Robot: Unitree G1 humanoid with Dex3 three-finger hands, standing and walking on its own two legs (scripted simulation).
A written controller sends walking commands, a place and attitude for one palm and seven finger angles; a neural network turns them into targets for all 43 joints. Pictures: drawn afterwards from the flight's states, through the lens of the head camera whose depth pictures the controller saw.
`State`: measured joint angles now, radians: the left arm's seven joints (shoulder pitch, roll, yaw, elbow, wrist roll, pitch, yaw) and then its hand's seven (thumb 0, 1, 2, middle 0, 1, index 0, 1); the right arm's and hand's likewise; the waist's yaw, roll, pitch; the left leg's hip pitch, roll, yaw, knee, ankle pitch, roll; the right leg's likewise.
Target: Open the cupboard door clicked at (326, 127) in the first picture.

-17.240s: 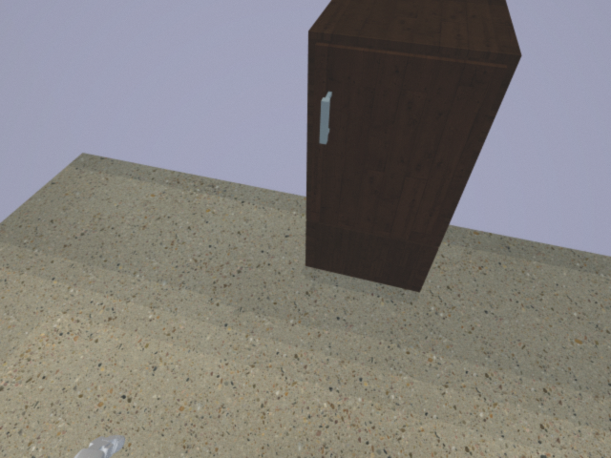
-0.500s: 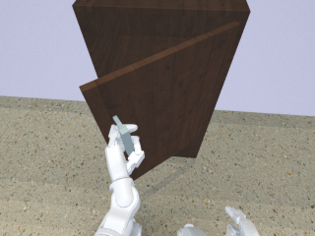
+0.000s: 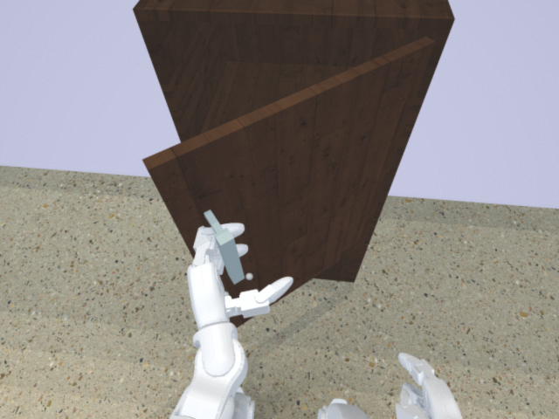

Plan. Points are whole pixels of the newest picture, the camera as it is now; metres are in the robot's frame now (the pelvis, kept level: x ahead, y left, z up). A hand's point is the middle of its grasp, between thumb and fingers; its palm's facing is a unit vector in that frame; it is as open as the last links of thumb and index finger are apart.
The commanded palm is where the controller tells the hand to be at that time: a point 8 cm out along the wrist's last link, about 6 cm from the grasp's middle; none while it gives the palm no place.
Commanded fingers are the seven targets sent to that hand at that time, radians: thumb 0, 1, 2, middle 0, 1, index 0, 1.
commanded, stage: open thumb and fingers to let go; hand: left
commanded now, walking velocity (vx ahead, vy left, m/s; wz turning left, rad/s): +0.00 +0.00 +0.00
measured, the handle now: (224, 248) +0.35 +0.10 +0.04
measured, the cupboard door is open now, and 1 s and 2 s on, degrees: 40 44 43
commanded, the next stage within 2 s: slide the hand sideways off the handle in 0.38 s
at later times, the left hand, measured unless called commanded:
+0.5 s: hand (249, 282) +0.30 +0.06 +0.03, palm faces +0.26 -0.97 -0.02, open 15.0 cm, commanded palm +0.26 +0.10 +0.03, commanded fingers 0.00 -0.50 0.30 -0.15 -0.30 -0.15 -0.30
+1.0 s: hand (236, 324) +0.24 +0.07 +0.03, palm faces -0.17 -0.98 -0.01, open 16.3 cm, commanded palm +0.23 +0.14 +0.03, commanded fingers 0.00 -0.50 0.30 -0.15 -0.30 -0.15 -0.30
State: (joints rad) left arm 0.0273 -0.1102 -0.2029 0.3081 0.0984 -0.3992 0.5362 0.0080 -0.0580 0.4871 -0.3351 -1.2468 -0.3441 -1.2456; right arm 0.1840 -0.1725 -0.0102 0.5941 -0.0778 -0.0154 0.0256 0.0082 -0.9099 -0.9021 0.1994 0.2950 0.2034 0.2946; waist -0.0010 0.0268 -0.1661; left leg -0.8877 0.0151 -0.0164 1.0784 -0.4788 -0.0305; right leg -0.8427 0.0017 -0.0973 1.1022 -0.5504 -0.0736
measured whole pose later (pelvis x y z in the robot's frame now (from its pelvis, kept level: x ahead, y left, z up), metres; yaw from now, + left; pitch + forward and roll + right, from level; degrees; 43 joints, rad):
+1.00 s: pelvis -0.02 +0.03 -0.02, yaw -2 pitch +15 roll -1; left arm 0.18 0.05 -0.26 0.09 0.02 -0.40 0.09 -0.01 -0.50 0.30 -0.18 -0.32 -0.17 -0.31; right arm 0.22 -0.20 0.00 0.45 -0.02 -0.01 0.03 0.01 -0.91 -0.90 0.20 0.30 0.20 0.29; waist -0.01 0.02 -0.14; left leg -0.94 0.01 0.02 1.19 -0.51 0.02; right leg -0.89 -0.01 -0.06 1.19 -0.56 -0.03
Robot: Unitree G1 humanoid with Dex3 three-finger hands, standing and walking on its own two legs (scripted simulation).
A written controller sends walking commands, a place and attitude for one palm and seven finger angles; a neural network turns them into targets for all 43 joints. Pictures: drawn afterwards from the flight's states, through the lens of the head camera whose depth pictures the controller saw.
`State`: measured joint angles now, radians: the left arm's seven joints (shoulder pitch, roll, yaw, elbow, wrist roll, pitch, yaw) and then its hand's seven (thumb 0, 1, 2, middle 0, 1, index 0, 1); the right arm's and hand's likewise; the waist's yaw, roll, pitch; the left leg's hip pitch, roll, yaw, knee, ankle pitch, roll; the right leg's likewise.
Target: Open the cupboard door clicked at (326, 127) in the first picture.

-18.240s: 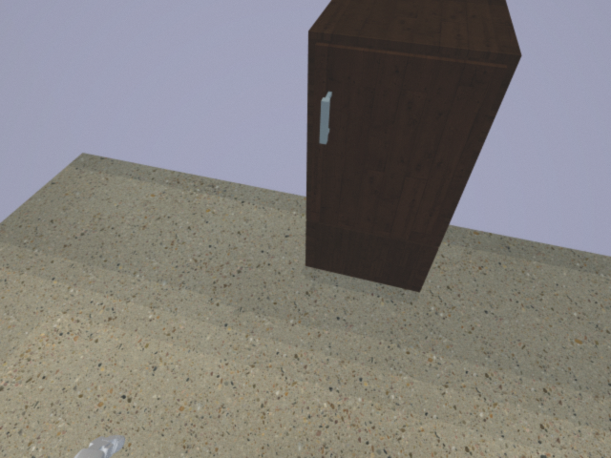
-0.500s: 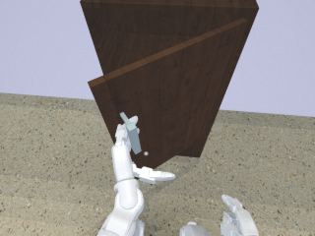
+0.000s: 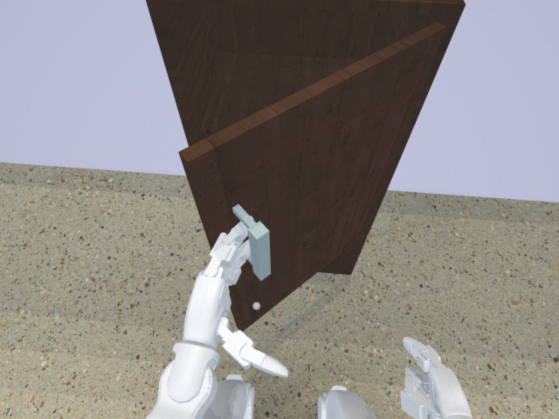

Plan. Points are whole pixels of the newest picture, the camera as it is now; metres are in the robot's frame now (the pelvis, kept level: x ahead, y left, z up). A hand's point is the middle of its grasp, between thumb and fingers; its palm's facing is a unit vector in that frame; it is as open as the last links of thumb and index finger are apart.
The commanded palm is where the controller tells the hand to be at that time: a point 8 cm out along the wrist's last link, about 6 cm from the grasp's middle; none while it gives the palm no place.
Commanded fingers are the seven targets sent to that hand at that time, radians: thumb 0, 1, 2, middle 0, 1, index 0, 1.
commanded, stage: slide the hand sideways off the handle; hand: left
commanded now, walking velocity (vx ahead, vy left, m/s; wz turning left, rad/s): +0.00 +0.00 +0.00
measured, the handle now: (251, 243) +0.34 +0.06 +0.06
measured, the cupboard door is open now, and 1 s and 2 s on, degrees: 44 43 43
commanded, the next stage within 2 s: draw the hand back to the body in 0.68 s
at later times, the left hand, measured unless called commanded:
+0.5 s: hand (213, 328) +0.23 +0.10 +0.04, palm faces -0.09 -1.00 -0.02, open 16.0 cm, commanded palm +0.21 +0.16 +0.05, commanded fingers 0.00 -0.50 0.30 -0.15 -0.30 -0.15 -0.30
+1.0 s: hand (159, 323) +0.22 +0.15 +0.09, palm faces -0.06 -1.00 -0.06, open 16.3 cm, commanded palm +0.20 +0.20 +0.09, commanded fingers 0.00 -0.50 0.30 -0.15 -0.30 -0.15 -0.30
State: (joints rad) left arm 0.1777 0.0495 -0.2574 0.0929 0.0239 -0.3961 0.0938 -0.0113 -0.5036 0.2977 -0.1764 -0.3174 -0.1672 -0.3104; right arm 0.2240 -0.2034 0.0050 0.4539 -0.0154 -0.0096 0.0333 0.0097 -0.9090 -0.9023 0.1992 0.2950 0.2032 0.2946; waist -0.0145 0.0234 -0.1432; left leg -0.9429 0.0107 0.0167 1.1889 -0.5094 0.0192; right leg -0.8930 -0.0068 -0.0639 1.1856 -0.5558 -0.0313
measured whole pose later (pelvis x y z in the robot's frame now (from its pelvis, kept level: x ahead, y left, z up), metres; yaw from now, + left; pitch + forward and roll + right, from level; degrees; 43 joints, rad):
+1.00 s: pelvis +0.01 +0.00 +0.01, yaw +0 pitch +14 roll -2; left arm 0.49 0.23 0.04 -0.26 -0.22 -0.30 -0.16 -0.01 -0.50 0.30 -0.15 -0.30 -0.16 -0.30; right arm 0.26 -0.21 0.01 0.43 0.03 -0.04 -0.05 0.01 -0.91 -0.90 0.20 0.30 0.20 0.29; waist 0.00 0.06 -0.16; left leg -0.90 0.03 -0.02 1.19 -0.53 0.01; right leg -0.83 0.02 -0.10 1.14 -0.56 -0.04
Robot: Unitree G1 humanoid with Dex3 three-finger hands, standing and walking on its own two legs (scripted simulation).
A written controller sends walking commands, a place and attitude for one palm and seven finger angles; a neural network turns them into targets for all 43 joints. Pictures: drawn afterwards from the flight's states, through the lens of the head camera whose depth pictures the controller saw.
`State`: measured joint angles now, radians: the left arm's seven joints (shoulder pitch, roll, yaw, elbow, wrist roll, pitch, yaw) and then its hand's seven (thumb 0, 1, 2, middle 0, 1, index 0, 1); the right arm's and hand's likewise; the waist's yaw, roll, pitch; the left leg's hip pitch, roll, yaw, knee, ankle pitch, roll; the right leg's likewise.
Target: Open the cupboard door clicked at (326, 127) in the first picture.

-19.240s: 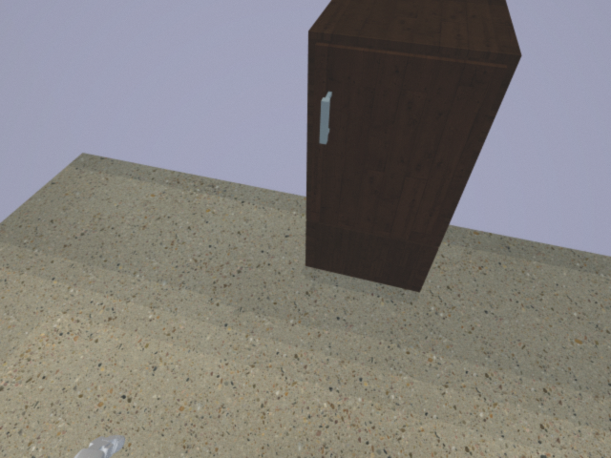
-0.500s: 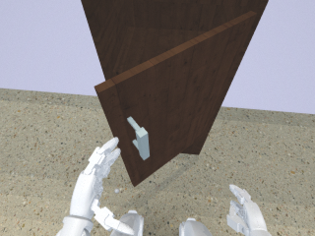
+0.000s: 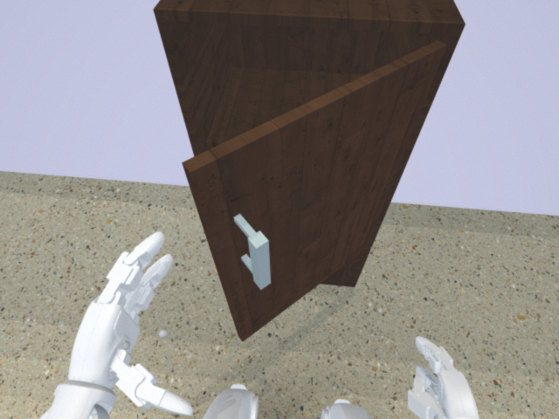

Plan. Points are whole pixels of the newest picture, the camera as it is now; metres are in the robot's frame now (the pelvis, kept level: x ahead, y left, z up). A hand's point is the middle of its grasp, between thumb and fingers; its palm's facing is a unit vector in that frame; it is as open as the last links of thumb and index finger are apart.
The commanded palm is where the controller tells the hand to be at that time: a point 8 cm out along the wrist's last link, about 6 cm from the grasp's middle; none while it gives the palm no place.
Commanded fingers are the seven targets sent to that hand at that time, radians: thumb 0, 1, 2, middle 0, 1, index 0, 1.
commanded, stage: draw the hand back to the body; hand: left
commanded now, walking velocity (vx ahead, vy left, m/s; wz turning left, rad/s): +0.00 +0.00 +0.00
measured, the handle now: (252, 253) +0.34 +0.06 +0.05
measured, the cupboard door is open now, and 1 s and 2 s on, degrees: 43 43 43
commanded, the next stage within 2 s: step back with the hand held close in 1.36 s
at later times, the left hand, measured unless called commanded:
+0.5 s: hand (76, 324) +0.20 +0.21 +0.15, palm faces +0.18 -0.93 -0.31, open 14.7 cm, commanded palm +0.17 +0.26 +0.18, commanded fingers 0.00 0.09 0.56 -0.17 -0.30 -0.17 -0.30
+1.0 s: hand out of the picture +0.23 +0.27 +0.25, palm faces +0.43 -0.79 -0.43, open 8.9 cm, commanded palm +0.18 +0.31 +0.26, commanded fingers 0.00 0.90 0.90 -0.20 -0.30 -0.20 -0.30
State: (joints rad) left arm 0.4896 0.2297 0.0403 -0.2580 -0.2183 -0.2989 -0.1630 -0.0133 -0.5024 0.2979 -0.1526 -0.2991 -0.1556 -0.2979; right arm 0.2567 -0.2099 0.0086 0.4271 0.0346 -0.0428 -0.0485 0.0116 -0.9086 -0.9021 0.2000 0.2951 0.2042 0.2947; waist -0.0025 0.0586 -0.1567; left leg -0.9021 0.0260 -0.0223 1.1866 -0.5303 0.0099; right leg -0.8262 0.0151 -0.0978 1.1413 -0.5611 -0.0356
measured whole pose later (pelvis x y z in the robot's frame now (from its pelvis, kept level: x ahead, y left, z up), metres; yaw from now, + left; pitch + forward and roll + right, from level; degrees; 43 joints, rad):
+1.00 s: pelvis +0.04 +0.01 +0.09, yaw -1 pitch -3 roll -1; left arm 0.50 0.37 0.32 -0.45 -0.06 -0.04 0.13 0.01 0.63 0.78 -0.20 -0.30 -0.20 -0.30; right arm 0.21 -0.23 0.04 0.60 0.01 -0.10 -0.09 0.01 -0.91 -0.90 0.20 0.30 0.21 0.30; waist 0.07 0.06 -0.01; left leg -0.16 0.00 0.03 0.49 -0.29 0.03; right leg -0.10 0.01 -0.04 0.44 -0.30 -0.01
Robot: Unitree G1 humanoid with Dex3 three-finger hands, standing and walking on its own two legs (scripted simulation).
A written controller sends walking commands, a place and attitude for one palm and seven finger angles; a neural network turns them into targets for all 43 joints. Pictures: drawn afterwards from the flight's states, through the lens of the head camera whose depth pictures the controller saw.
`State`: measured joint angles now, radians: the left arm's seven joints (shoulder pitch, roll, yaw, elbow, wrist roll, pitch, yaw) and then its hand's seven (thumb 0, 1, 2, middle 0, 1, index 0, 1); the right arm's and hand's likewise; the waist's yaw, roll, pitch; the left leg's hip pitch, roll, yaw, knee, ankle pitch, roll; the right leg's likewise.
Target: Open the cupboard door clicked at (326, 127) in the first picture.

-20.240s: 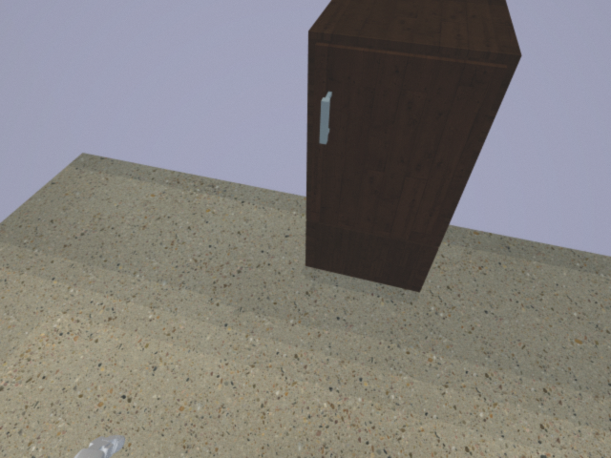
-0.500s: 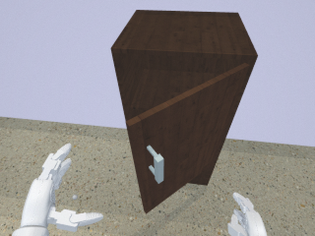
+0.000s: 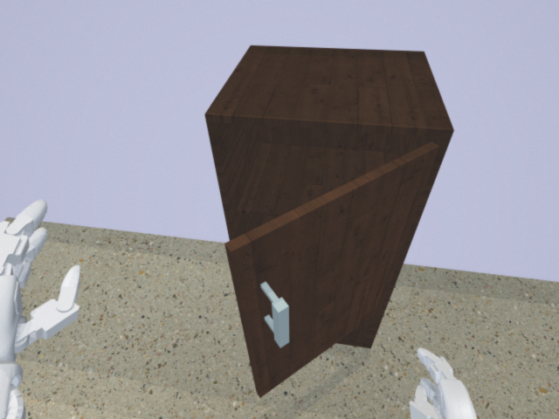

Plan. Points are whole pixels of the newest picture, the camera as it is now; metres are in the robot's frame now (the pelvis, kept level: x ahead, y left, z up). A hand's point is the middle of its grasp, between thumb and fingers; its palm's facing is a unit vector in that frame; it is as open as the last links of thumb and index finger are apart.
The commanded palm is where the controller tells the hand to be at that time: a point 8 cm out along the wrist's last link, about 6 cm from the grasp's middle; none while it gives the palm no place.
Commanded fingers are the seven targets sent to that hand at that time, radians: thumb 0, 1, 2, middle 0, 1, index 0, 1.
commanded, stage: draw the hand back to the body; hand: left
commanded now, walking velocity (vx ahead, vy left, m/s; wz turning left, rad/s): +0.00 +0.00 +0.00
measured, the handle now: (274, 315) +0.30 +0.06 -0.04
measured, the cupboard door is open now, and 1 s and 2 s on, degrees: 43 43 43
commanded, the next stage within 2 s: step back with the hand held close in 0.36 s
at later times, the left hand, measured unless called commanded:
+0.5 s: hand (79, 306) +0.18 +0.24 +0.16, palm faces +0.44 -0.80 -0.41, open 7.4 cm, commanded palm +0.13 +0.28 +0.18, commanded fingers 0.00 0.90 0.90 -0.20 -0.30 -0.20 -0.30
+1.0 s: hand (34, 342) +0.14 +0.27 +0.15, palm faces +0.34 -0.79 -0.51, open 7.4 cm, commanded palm +0.08 +0.31 +0.18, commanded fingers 0.00 0.90 0.90 -0.20 -0.30 -0.20 -0.30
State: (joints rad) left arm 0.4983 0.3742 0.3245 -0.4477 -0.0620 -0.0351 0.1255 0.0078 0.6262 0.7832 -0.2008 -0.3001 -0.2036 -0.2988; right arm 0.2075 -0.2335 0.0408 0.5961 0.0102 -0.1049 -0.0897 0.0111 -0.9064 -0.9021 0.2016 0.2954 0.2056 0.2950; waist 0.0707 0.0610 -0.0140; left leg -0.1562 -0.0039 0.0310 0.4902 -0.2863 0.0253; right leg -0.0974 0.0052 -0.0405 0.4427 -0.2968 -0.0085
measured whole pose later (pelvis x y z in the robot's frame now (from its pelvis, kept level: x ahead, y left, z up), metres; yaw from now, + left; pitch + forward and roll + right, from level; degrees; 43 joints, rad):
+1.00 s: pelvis -0.07 +0.01 +0.00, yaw -2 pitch -1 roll -1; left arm 0.57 0.44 0.40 -0.48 -0.06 -0.14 0.13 0.01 0.88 0.90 -0.21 -0.30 -0.22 -0.30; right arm 0.16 -0.23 -0.02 0.55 0.02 0.01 -0.09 0.01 -0.91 -0.90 0.20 0.30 0.20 0.29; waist 0.00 0.03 0.05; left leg -0.30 0.01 0.06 0.48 -0.17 0.05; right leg -0.25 0.01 -0.01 0.43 -0.17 0.01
